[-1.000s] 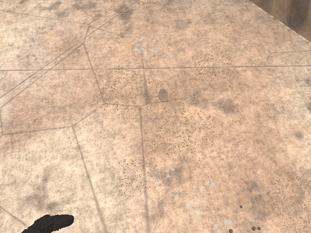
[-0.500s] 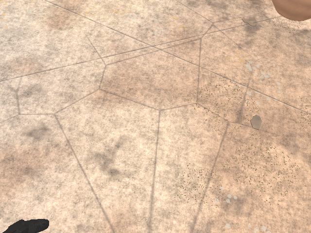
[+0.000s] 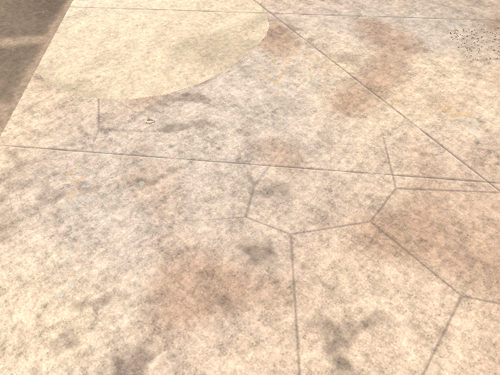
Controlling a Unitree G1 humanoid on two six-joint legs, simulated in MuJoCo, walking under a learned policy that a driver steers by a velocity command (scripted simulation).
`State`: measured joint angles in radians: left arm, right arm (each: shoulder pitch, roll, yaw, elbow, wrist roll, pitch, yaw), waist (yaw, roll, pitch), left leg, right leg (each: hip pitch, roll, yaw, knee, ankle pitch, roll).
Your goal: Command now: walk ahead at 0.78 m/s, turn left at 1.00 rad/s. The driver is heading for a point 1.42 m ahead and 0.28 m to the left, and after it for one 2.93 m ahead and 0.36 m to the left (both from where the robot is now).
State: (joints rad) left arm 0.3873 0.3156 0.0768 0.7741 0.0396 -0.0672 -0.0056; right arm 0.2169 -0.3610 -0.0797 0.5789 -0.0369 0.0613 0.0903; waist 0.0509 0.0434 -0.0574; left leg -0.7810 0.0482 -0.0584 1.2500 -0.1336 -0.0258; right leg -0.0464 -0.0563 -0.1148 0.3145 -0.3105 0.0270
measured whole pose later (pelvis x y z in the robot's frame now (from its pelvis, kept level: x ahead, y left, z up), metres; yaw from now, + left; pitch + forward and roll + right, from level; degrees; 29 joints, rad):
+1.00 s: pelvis +0.82 +0.39 -0.01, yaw +22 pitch +2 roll +0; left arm 0.59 0.27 0.06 0.92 -0.01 -0.07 -0.02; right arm -0.08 -0.25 0.06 0.58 -0.05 -0.08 0.05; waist 0.16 0.01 0.02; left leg -0.65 0.05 -0.06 0.59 0.02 -0.01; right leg 0.08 0.10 0.19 0.24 -0.34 -0.09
